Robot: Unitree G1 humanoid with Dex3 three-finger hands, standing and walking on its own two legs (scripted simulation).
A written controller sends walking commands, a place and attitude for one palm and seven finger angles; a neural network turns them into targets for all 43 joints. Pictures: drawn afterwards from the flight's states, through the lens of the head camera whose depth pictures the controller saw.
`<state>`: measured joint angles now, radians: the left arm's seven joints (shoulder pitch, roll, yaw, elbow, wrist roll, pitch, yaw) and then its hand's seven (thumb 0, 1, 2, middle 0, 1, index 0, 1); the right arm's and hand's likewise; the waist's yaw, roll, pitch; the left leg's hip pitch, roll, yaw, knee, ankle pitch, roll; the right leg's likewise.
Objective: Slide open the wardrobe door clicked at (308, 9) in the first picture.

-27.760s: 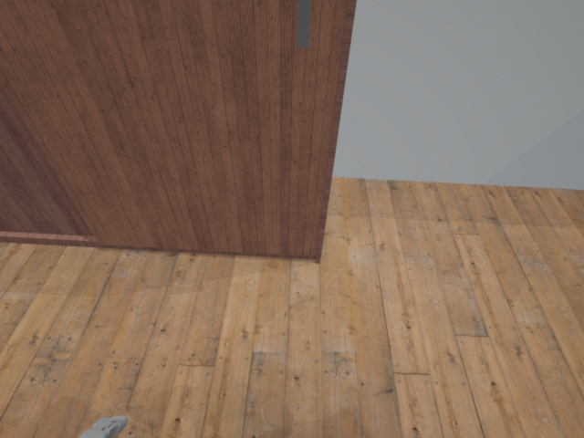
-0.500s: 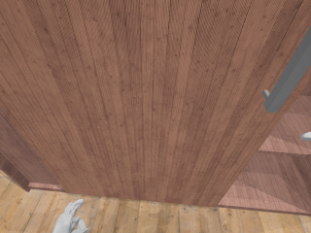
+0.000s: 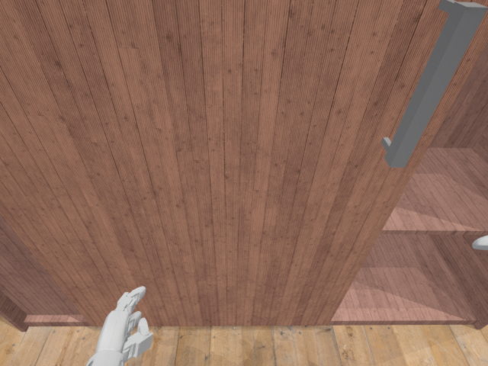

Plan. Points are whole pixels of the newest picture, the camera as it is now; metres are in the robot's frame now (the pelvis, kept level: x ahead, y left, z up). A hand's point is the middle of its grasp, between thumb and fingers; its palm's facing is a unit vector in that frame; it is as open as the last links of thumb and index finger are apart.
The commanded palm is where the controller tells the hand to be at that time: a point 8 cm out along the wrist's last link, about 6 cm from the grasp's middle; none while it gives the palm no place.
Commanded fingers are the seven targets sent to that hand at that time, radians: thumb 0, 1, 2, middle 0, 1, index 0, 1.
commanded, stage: draw the hand back to the body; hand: right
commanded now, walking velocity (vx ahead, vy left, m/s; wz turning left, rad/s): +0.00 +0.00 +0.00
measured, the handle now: (418, 91) +0.43 -0.28 +0.28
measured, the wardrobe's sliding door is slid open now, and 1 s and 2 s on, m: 0.63 0.63 0.63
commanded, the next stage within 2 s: step back with the hand held close in 1.54 s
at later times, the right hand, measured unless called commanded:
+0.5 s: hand (480, 238) +0.23 -0.30 +0.18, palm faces +0.22 +0.97 -0.14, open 14.5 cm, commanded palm +0.18 -0.33 +0.21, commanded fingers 0.00 0.26 -0.34 0.24 0.98 0.24 0.98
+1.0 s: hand (441, 237) +0.24 -0.27 +0.16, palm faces +0.43 +0.82 -0.37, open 10.4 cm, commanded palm +0.19 -0.31 +0.19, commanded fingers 0.00 -0.65 -0.78 0.21 0.45 0.21 0.45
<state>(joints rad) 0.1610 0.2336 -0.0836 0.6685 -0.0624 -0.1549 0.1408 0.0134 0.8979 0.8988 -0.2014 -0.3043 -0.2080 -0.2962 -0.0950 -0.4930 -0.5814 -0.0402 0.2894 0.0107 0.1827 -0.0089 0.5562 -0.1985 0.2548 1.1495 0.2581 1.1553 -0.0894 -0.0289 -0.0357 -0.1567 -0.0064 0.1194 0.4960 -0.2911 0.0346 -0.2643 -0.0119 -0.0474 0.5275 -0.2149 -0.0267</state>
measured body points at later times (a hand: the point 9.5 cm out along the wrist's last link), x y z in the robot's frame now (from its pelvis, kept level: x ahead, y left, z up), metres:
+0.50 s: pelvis +0.00 +0.00 +0.00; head -0.05 +0.03 +0.44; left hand +0.21 +0.24 -0.05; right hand +0.21 -0.35 +0.19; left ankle -0.01 +0.09 -0.73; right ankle +0.05 -0.10 -0.73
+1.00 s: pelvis +0.04 -0.01 +0.00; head +0.01 +0.01 +0.45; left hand +0.21 +0.22 -0.08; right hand +0.21 -0.31 +0.18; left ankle -0.01 +0.09 -0.73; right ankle +0.05 -0.10 -0.73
